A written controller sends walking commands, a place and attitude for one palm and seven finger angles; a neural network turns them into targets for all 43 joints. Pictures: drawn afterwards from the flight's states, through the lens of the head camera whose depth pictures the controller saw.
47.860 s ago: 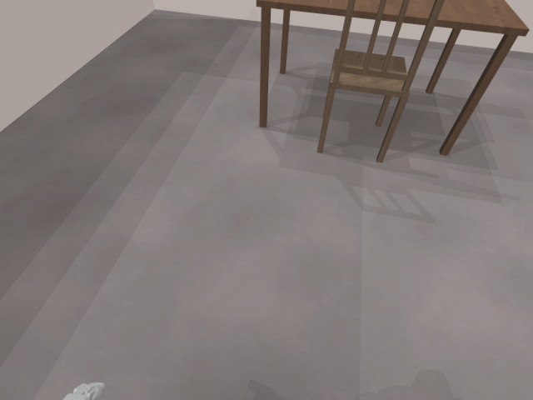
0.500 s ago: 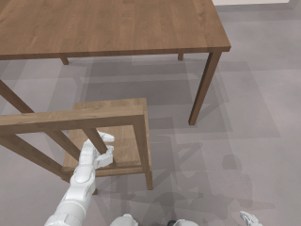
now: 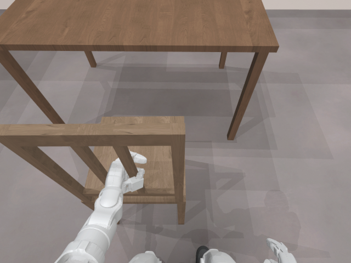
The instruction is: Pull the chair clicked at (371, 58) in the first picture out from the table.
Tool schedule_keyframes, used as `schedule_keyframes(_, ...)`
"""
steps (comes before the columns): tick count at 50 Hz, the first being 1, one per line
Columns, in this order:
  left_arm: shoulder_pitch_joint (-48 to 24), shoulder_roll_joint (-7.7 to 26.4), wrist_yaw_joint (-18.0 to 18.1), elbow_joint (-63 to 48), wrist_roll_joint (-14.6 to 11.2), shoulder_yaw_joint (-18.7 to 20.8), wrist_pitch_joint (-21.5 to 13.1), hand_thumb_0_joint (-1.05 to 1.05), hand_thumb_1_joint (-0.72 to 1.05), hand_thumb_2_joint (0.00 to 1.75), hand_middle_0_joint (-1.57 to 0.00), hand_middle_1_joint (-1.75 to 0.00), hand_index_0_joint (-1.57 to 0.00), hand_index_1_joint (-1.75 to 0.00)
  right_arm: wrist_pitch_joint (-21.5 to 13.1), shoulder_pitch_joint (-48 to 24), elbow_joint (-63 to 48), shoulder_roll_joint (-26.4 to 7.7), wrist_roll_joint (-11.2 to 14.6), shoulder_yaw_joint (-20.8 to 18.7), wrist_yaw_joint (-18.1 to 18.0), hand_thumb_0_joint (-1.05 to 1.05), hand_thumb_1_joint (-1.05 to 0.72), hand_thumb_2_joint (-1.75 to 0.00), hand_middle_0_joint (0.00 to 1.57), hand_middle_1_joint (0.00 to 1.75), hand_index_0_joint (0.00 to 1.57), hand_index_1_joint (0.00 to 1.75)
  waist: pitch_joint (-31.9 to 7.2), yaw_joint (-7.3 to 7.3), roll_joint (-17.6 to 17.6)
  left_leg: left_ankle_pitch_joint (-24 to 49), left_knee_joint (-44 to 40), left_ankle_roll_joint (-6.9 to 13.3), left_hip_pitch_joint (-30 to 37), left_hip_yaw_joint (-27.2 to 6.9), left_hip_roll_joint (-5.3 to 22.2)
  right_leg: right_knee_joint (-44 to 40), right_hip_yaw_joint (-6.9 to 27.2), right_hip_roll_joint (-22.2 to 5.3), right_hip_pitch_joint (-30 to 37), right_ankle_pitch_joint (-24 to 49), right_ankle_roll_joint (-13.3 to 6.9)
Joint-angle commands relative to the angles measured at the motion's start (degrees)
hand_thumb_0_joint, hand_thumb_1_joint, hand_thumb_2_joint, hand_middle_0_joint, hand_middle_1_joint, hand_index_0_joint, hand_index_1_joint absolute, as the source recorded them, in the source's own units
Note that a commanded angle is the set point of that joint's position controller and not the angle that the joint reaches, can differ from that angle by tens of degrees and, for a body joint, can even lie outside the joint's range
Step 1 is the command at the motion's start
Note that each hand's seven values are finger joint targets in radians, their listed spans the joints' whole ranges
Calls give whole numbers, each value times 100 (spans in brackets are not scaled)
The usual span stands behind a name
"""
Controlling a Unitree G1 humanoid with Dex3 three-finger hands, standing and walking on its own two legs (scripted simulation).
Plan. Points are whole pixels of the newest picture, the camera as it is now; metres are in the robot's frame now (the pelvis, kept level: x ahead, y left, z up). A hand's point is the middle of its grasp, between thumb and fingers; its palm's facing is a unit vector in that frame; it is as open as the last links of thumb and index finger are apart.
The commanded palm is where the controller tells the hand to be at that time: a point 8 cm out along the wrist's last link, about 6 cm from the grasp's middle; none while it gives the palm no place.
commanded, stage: step backward, pulling the chair out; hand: left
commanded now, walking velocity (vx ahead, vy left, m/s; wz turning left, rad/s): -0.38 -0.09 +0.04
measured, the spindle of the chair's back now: (100, 171) +0.35 +0.21 -0.07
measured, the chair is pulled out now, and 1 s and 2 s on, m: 0.38 0.52 0.60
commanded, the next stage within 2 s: stop walking, hand still on the chair in 1.06 s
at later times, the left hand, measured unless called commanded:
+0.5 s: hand (136, 204) +0.26 +0.10 -0.06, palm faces -0.08 -0.99 -0.14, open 5.2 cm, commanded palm +0.23 +0.15 -0.06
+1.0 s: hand (135, 240) +0.18 +0.10 -0.06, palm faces -0.07 -0.99 -0.14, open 5.2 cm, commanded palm +0.16 +0.15 -0.06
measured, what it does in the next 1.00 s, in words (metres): walks backwards: right foot, then left foot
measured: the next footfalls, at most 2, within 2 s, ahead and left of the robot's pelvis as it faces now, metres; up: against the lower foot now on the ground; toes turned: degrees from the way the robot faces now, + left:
right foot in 0.20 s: +0.04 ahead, -0.12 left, +0.00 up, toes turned -1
left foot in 0.48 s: -0.02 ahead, +0.13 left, +0.00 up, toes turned -2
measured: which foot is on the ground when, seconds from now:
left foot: down 0.00-0.32, up 0.34-0.46, down 0.48-0.80, up 0.82-1.00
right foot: down 0.00-0.08, up 0.10-0.18, down 0.20-0.52, up 0.54-0.70, down 0.72-1.00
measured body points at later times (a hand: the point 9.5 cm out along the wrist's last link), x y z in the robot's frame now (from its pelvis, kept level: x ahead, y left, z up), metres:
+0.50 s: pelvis -0.07 +0.01 +0.00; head +0.00 +0.01 +0.44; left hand +0.26 +0.15 -0.05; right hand +0.03 -0.27 -0.12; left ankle -0.06 +0.13 -0.73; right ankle +0.00 -0.12 -0.73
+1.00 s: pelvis -0.15 +0.01 +0.00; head -0.07 -0.01 +0.44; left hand +0.18 +0.15 -0.05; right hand -0.05 -0.28 -0.12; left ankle -0.15 +0.14 -0.72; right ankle -0.11 -0.13 -0.73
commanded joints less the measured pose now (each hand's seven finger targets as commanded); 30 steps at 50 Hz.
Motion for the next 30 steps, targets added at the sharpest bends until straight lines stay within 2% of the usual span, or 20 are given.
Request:
schedule_keyframes(1,-818,678,79,-933,99,-106,-221,0,90,90,-50,-145,-50,-145,-214,159,-532,-880,-3,-216,-158,0,-90,-90,20,30,20,30,-2071,77,-680,1364,-2033,200,770,-302,529,-290,598,-938,1351,453,-63)
schedule_keyframes(2,-816,686,81,-1040,82,-159,-232,0,90,90,-50,-145,-50,-145,-172,46,-648,-1027,-6,-297,-186,0,-90,-90,20,30,20,30,-1861,155,-24,2089,-2144,401,745,-736,967,-18,399,-449,1145,122,160)
schedule_keyframes(3,-828,509,42,-1176,36,-313,-277,0,90,90,-50,-145,-50,-145,-117,18,-755,-901,7,-271,-121,0,-90,-90,20,30,20,30,-1987,240,320,2184,-2318,583,538,-938,1320,464,332,-237,1323,-523,205)
schedule_keyframes(4,-1130,470,10,-1510,64,-371,-312,0,90,90,-50,-145,-50,-145,-94,-133,-838,-826,-68,-239,-100,0,-90,-90,20,30,20,30,-1988,264,811,2155,-2433,731,297,-1256,1580,982,359,-156,1348,-931,169)
schedule_keyframes(5,-1274,428,7,-1538,82,-347,-300,0,90,90,-50,-145,-50,-145,-81,-181,-825,-763,-125,-233,-117,0,-90,-90,20,30,20,30,-1900,269,942,2726,-2311,843,271,-1350,1727,1279,385,-133,1238,-1061,144)
schedule_keyframes(7,-1092,544,18,-1427,93,-187,-264,0,90,90,-50,-145,-50,-145,-101,29,-706,-794,-134,-321,-67,0,-90,-90,20,30,20,30,-2051,222,597,4231,-1687,844,1049,-1220,1702,936,451,-89,989,-820,106)
schedule_keyframes(8,-1065,403,-3,-1336,136,-278,-270,0,90,90,-50,-145,-50,-145,-137,101,-658,-782,-140,-338,-26,0,-90,-90,20,30,20,30,-2032,183,418,4707,-1454,771,1322,-1116,1640,630,485,-112,999,-386,93)
schedule_keyframes(11,-1239,443,-38,-1281,257,-301,-419,0,90,90,-50,-145,-50,-145,-234,178,-534,-812,-151,-366,36,0,-90,-90,20,30,20,30,-2118,139,652,4775,-1246,533,1420,-805,1446,173,548,-231,1220,514,20)
schedule_keyframes(12,-1163,571,-23,-1260,236,-199,-434,0,90,90,-50,-145,-50,-145,-233,271,-510,-846,-117,-412,22,0,-90,-90,20,30,20,30,-2343,87,454,4812,-1115,445,1460,-634,1340,53,587,-257,1487,1298,23)
schedule_keyframes(14,-925,793,-20,-1316,174,-21,-488,0,90,90,-50,-145,-50,-145,-217,202,-644,-805,-35,-446,-13,0,-90,-90,20,30,20,30,-2630,85,-95,3402,-885,170,985,-203,923,-51,914,-689,1904,2047,-143)
schedule_keyframes(16,-681,993,4,-1384,123,100,-546,0,90,90,-50,-145,-50,-145,-238,40,-758,-744,12,-426,-68,0,-90,-90,20,30,20,30,-2533,146,-556,939,-212,-49,574,111,324,-614,1570,-1465,1714,1810,-490)
schedule_keyframes(17,-410,1116,22,-1271,91,212,-472,0,90,90,-50,-145,-50,-145,-236,6,-768,-777,29,-435,-96,0,-90,-90,20,30,20,30,-2450,233,-688,80,168,-69,404,33,168,-831,1811,-1736,1581,1626,-683)
schedule_keyframes(19,-322,993,29,-1281,135,182,-325,0,90,90,-50,-145,-50,-145,-224,-93,-786,-730,-6,-330,-97,0,-90,-90,20,30,20,30,-2300,252,-811,-196,440,-44,159,-189,138,-804,1674,-1855,1589,1615,-761)
schedule_keyframes(21,-294,874,17,-1364,120,134,-247,0,90,90,-50,-145,-50,-145,-232,-63,-764,-736,1,-256,-107,0,-90,-90,20,30,20,30,-2295,181,-927,67,-213,5,300,-245,245,-584,1318,-1640,1717,1709,-589)
schedule_keyframes(23,-339,784,16,-1470,89,19,-200,0,90,90,-50,-145,-50,-145,-215,31,-717,-841,-18,-244,-164,0,-90,-90,20,30,20,30,-2191,108,-711,1189,-1566,86,758,-202,452,-264,860,-1139,1639,1506,-281)
schedule_keyframes(24,-419,675,-4,-1613,88,-113,-220,0,90,90,-50,-145,-50,-145,-199,40,-771,-931,-36,-284,-191,0,-90,-90,20,30,20,30,-2194,111,-359,2451,-2048,249,912,-475,793,29,536,-616,1564,1211,27)
schedule_keyframes(25,-572,613,-25,-1800,67,-200,-281,0,90,90,-50,-145,-50,-145,-155,-27,-883,-939,-22,-331,-163,0,-90,-90,20,30,20,30,-2199,183,171,3286,-2008,430,1074,-723,1185,326,388,-246,1390,693,181)
schedule_keyframes(27,-1027,537,-69,-2075,127,-299,-287,0,90,90,-50,-145,-50,-145,-110,-165,-909,-779,-182,-274,-113,0,-90,-90,20,30,20,30,-2182,190,1197,4105,-2149,767,1144,-1271,1738,1297,399,-91,965,-832,158)
schedule_keyframes(28,-981,521,-50,-1939,141,-241,-248,0,90,90,-50,-145,-50,-145,-111,-114,-826,-723,-218,-297,-63,0,-90,-90,20,30,20,30,-2070,203,1293,4494,-2052,868,1286,-1332,1892,1566,464,-74,633,-1623,105)
schedule_keyframes(30,-1030,358,-40,-1715,172,-304,-274,0,90,90,-50,-145,-50,-145,-182,171,-655,-738,-227,-360,49,0,-90,-90,20,30,20,30,-2110,158,1013,6265,-1392,915,2332,-1239,1905,1033,498,-79,207,-1472,44)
